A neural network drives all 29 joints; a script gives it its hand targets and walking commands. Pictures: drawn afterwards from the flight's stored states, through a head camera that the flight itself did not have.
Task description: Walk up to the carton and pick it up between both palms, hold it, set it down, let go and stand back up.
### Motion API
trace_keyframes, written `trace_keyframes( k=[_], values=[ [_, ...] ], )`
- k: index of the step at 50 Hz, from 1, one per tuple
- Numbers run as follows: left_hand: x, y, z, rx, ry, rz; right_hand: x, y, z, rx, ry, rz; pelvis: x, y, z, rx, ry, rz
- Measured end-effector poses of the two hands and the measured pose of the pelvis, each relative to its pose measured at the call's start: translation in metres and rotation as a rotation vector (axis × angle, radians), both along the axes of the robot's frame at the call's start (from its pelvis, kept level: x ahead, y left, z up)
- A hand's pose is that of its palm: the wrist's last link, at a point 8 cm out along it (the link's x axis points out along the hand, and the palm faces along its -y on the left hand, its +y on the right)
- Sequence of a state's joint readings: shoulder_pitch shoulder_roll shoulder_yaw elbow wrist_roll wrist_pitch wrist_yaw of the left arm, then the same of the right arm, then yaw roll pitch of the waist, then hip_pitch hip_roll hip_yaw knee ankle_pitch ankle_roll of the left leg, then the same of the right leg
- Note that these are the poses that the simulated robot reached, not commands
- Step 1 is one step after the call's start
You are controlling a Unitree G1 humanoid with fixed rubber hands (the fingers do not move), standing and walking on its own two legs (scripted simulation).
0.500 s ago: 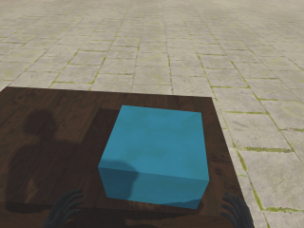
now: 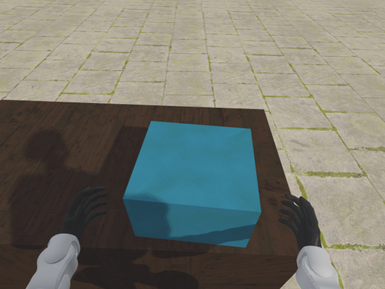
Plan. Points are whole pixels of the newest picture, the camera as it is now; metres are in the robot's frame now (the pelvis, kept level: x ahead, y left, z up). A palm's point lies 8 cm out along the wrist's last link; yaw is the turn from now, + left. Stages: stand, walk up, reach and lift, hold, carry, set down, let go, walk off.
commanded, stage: reach and lift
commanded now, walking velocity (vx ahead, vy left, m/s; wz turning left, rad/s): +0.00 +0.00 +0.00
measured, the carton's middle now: (195, 180) +0.45 +0.02 -0.06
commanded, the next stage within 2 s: none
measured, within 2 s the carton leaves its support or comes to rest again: neither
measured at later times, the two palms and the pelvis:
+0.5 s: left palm (88, 176) +0.36 +0.26 +0.06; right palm (303, 195) +0.33 -0.21 +0.06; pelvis +0.02 +0.01 +0.01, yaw -1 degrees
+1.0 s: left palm (93, 141) +0.42 +0.26 +0.11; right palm (295, 158) +0.40 -0.20 +0.10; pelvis +0.02 +0.01 +0.00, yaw -1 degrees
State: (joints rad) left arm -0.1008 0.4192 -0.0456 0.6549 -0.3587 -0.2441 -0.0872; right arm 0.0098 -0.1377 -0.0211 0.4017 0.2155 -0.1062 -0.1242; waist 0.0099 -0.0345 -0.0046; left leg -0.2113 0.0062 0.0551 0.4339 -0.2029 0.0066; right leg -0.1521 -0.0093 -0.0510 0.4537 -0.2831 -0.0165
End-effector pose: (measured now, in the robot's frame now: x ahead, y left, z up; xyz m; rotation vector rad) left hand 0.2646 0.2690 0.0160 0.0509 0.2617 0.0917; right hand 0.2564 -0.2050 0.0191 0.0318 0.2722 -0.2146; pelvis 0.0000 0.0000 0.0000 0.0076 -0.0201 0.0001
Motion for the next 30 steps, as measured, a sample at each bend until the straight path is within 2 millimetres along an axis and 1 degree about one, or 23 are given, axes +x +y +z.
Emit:
trace_keyframes(
  k=[6, 10, 14, 20, 24, 30],
  values=[
    [0.035, -0.009, 0.016, -0.017, -0.011, -0.030, 0.028, 0.008, 0.012, 0.022, -0.018, 0.014, 0.003, 0.003, 0.001, -0.004, 0.013, -0.006],
    [0.051, -0.015, 0.025, -0.024, -0.015, -0.051, 0.040, 0.010, 0.020, 0.024, -0.023, 0.010, 0.008, 0.004, 0.003, -0.006, 0.011, -0.010],
    [0.063, -0.017, 0.029, -0.022, -0.002, -0.062, 0.048, 0.007, 0.025, 0.014, -0.017, -0.002, 0.013, 0.005, 0.005, -0.009, 0.004, -0.012],
    [0.078, -0.012, 0.034, -0.020, 0.011, -0.045, 0.060, 0.000, 0.033, 0.002, -0.016, -0.021, 0.017, 0.005, 0.006, -0.011, 0.011, -0.017],
    [0.090, -0.009, 0.043, -0.014, -0.003, -0.037, 0.071, -0.001, 0.041, -0.001, -0.025, -0.018, 0.019, 0.006, 0.006, -0.013, 0.023, -0.020],
    [0.109, -0.006, 0.058, -0.013, -0.014, -0.033, 0.090, 0.003, 0.050, -0.001, -0.025, 0.000, 0.021, 0.008, 0.006, -0.016, 0.037, -0.020]
  ],
)
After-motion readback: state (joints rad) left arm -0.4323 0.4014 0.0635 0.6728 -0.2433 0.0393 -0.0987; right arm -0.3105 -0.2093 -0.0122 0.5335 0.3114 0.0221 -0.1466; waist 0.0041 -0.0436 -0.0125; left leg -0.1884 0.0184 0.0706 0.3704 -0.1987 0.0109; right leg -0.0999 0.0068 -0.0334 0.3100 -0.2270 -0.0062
